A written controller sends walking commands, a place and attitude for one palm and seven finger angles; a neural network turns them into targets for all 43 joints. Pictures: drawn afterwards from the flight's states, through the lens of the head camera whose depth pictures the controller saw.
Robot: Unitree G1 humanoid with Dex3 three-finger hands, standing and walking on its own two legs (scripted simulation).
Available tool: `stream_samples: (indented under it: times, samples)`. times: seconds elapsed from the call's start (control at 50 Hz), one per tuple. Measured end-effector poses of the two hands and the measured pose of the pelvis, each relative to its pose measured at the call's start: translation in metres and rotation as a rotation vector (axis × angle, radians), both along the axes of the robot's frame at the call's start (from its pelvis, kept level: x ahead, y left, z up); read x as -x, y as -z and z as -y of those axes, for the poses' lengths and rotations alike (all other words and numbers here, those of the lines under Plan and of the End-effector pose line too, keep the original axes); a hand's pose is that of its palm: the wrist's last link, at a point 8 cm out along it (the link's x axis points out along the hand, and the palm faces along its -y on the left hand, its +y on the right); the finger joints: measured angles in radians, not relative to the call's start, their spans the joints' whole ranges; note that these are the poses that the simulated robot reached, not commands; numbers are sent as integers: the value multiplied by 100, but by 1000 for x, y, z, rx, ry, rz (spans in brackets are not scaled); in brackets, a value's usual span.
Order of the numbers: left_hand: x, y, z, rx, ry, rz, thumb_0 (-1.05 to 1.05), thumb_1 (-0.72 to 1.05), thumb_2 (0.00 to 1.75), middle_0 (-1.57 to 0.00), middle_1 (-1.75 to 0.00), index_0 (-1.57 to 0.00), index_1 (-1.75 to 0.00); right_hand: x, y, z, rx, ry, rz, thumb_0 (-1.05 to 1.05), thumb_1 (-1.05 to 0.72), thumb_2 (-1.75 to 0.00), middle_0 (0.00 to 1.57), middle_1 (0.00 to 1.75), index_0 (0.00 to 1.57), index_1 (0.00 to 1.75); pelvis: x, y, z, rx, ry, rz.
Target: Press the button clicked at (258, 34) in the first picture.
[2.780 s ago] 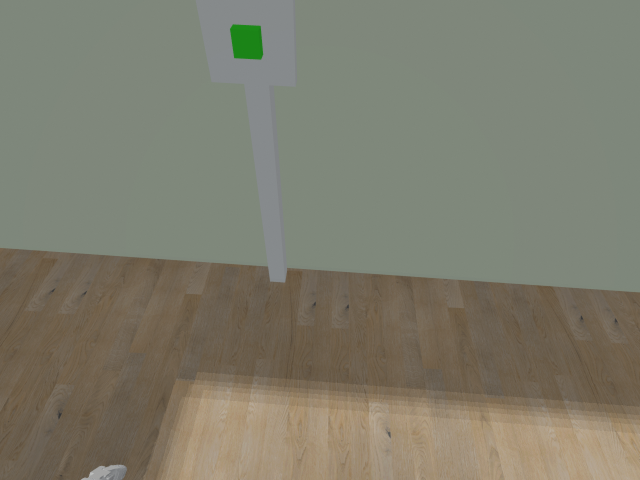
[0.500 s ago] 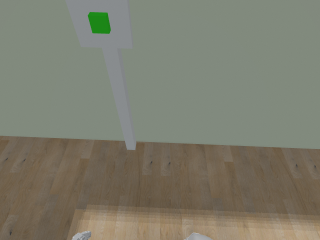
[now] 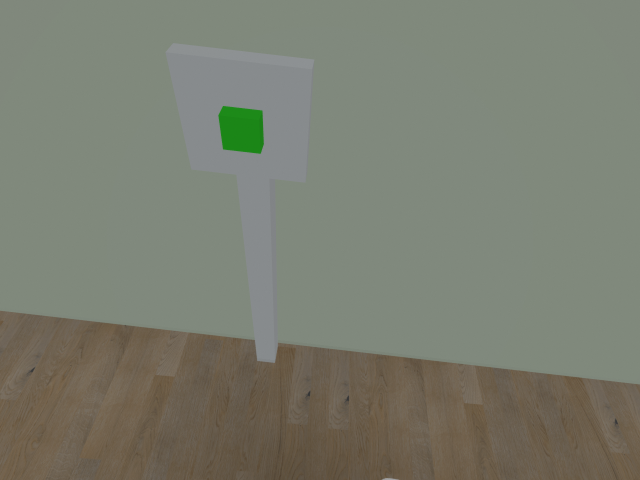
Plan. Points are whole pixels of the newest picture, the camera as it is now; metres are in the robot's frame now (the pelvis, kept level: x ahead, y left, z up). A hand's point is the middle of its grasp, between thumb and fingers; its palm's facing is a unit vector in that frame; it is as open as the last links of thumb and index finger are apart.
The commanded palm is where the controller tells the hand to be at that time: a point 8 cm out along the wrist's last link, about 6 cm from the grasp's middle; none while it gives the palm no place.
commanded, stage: come to a stop and stand still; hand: left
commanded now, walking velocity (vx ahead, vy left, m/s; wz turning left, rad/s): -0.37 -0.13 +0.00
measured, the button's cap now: (242, 129) +0.55 +0.17 +0.14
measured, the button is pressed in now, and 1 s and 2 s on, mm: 0 0 0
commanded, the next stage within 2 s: look again from close up in 0.86 s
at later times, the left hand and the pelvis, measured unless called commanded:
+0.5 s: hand out of the picture +0.11 +0.19 -0.18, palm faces +0.07 -0.97 -0.24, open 7.4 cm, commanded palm none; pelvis +0.02 +0.00 -0.02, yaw +2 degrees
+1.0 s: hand out of the picture +0.00 +0.20 -0.17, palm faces +0.03 -0.97 -0.22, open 7.4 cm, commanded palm none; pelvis +0.01 +0.02 -0.01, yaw +0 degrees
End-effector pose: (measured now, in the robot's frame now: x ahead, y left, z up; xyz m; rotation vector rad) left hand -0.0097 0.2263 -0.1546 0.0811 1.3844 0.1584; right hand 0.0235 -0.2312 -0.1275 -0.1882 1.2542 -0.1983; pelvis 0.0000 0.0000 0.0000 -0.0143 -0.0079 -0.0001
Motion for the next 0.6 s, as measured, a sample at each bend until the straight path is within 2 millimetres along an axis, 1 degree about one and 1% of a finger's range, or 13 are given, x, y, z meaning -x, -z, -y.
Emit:
stream_samples:
  times: [0.08, 0.14, 0.2, 0.26, 0.3, 0.36, 0.42, 0.46, 0.52, 0.56, 0.6]
  samples:
    - [-43, -5, 4, -22, 17, 30, 1, 92, 90, -20, -30, -19, -30, 14, 7, -8, -34, 24, -124, 0, -93, -90, 20, 29, 20, 30, -22, -2, 3, -7, -11, 4]
    - [-71, -4, 6, -50, 36, 43, 1, 93, 90, -20, -30, -19, -30, 18, 16, -11, -68, 59, -196, 0, -92, -90, 20, 29, 20, 30, -37, 3, 11, -19, -13, 13]
    - [-95, -1, 11, -83, 55, 65, 1, 93, 90, -20, -30, -19, -30, 16, 31, -7, -102, 94, -237, 0, -91, -90, 20, 29, 20, 30, -51, 13, 21, -34, -9, 18]
    - [-110, -2, 15, -102, 56, 93, 1, 92, 90, -20, -30, -19, -30, 4, 41, 0, -111, 104, -245, 0, -91, -90, 20, 29, 20, 30, -52, 17, 25, -26, -27, 14]
    - [-114, -4, 16, -106, 47, 112, 1, 92, 90, -20, -30, -19, -30, -8, 43, 5, -101, 88, -232, 0, -91, -90, 20, 29, 20, 30, -48, 17, 24, -25, -33, 15]
    - [-115, -7, 15, -106, 35, 134, 1, 91, 90, -20, -30, -20, -30, -31, 42, 12, -81, 55, -178, 0, -91, -90, 20, 29, 20, 30, -41, 16, 19, -22, -39, 15]
    - [-114, -7, 7, -101, 30, 159, 1, 91, 90, -20, -30, -20, -30, -54, 35, 14, -56, 21, -99, 0, -91, -90, 20, 29, 20, 30, -32, 15, 12, -22, -42, 13]
    - [-110, -5, -1, -93, 29, 176, 1, 91, 90, -21, -30, -20, -30, -65, 29, 12, -36, -2, -42, 0, -91, -90, 20, 29, 19, 30, -26, 16, 5, -20, -42, 12]
    - [-104, 2, -19, -101, 32, 206, 1, 91, 90, -21, -30, -20, -30, -77, 21, 6, -3, -19, 80, 0, -91, -90, 20, 29, 19, 30, -19, 23, -10, -8, -45, 16]
    - [-97, 3, -30, -98, 27, 213, 1, 91, 90, -21, -30, -20, -30, -79, 17, -1, 14, -38, 139, 0, -91, -90, 20, 29, 19, 30, -16, 26, -19, -9, -41, 33]
    - [-87, 0, -40, -101, 37, 202, 1, 91, 90, -20, -30, -20, -30, -78, 12, -8, 13, -46, 173, 0, -91, -90, 20, 29, 19, 30, -14, 24, -25, -13, -23, 44]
